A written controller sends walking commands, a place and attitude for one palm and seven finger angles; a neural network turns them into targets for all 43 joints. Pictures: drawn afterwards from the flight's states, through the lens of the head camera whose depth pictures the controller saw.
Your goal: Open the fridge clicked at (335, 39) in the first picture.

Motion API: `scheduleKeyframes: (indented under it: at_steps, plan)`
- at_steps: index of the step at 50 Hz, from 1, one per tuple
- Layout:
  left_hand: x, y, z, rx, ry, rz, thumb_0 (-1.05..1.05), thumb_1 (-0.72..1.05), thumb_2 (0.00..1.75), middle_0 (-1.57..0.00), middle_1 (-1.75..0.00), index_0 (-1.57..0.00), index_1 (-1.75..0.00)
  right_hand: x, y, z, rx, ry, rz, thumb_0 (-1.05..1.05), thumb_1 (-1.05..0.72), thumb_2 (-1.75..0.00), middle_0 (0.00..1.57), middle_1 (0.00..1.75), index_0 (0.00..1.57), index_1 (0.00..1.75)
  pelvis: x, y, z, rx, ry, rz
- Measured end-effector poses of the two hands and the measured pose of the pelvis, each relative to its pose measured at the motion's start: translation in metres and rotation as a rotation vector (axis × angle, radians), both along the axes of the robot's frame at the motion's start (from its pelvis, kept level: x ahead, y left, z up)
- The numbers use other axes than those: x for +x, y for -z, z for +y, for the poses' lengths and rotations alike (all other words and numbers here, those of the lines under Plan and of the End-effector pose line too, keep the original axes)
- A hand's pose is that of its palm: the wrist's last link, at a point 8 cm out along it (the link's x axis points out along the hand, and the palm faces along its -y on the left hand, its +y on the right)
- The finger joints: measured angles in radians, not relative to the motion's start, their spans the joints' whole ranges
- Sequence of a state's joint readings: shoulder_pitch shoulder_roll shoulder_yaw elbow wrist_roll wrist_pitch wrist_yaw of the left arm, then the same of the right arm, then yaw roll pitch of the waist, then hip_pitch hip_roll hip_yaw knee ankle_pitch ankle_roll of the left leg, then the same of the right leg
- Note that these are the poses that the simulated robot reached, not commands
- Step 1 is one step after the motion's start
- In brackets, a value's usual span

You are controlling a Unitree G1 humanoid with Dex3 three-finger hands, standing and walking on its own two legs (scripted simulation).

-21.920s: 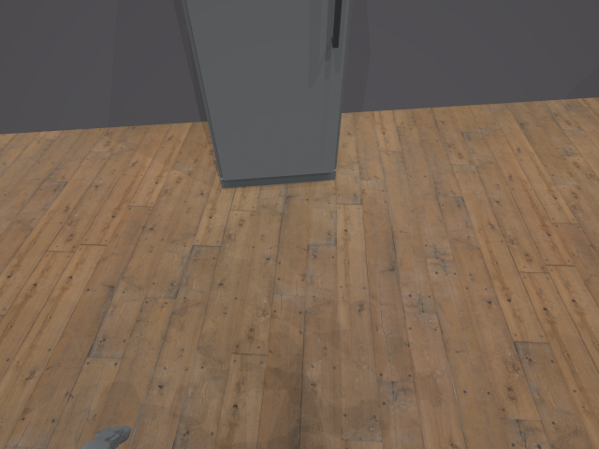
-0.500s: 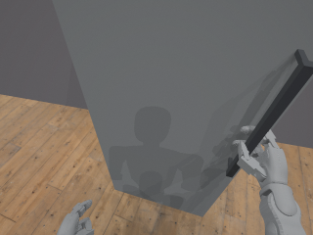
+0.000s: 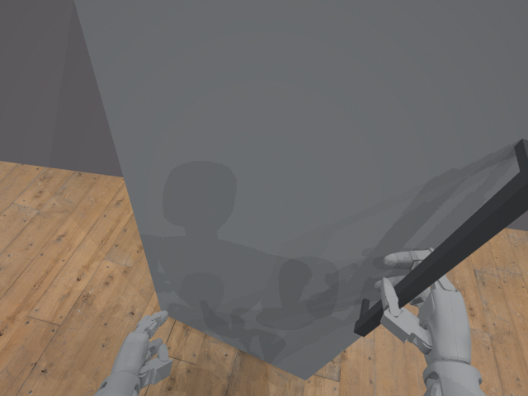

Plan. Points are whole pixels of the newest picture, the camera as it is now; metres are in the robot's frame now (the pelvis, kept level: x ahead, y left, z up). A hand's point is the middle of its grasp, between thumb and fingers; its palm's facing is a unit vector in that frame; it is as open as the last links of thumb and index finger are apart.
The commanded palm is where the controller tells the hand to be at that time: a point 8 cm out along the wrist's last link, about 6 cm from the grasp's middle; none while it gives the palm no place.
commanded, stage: walk backward, drawing the door open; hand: right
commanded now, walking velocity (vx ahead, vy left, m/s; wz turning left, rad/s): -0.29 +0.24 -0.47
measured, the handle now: (418, 267) +0.28 -0.16 +0.13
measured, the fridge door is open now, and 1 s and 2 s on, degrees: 19 51 64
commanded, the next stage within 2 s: stop walking and hold the door back in 1.22 s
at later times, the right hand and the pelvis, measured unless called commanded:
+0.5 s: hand out of the picture +0.11 -0.05 +0.10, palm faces +0.21 +0.97 -0.14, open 5.9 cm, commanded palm +0.07 -0.09 +0.10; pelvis -0.09 +0.12 +0.01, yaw -18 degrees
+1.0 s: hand out of the picture +0.03 +0.06 +0.09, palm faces +0.64 +0.74 -0.22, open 6.2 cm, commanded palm -0.03 +0.04 +0.10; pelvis -0.09 +0.34 +0.00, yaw -42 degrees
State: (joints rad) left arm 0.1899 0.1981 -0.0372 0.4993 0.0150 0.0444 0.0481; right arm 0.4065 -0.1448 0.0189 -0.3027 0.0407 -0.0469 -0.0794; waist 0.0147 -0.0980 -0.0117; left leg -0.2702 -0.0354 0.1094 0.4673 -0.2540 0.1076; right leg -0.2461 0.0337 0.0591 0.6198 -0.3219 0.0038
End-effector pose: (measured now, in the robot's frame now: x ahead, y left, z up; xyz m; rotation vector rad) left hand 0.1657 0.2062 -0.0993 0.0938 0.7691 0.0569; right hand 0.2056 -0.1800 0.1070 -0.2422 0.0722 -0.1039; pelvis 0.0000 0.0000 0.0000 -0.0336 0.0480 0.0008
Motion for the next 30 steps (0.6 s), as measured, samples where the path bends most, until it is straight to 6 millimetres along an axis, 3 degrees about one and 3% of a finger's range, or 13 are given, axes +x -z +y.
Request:
scheduleKeyframes:
  at_steps: [9,15,17,24,30]
  plan:
    - [-0.026,-0.005,0.040,0.117,0.045,0.015,0.01,0.90,0.90,-0.20,-0.30,-0.20,-0.30,-0.046,0.005,0.023,0.064,0.029,-0.083,0.00,-0.69,-0.80,0.45,1.40,0.34,1.40,-0.042,0.006,0.033,-0.004,0.098,-0.036]
    - [-0.044,-0.012,0.051,0.160,0.071,-0.044,0.01,0.90,0.90,-0.20,-0.30,-0.20,-0.30,-0.075,0.009,0.041,0.105,0.002,-0.154,0.02,-0.69,-0.79,0.45,1.40,0.36,1.40,-0.064,0.017,0.050,0.025,0.151,-0.055]
    - [-0.054,-0.015,0.052,0.159,0.103,-0.038,0.01,0.90,0.90,-0.20,-0.30,-0.20,-0.30,-0.085,0.008,0.046,0.076,0.006,-0.152,0.01,-0.68,-0.78,0.45,1.40,0.36,1.40,-0.074,0.012,0.061,0.020,0.186,-0.076]
    - [-0.075,-0.022,0.067,0.129,0.252,0.028,0.01,0.90,0.90,-0.21,-0.30,-0.20,-0.30,-0.124,0.003,0.075,0.079,0.075,-0.102,0.02,-0.68,-0.76,0.43,1.37,0.37,1.40,-0.094,-0.007,0.108,0.101,0.296,-0.075]
    - [-0.057,-0.004,0.102,0.083,0.331,0.001,0.01,0.90,0.90,-0.21,-0.30,-0.20,-0.30,-0.154,0.005,0.108,0.041,0.231,-0.150,0.01,-0.66,-0.79,0.44,1.38,0.35,1.40,-0.096,0.009,0.172,0.069,0.384,-0.032]
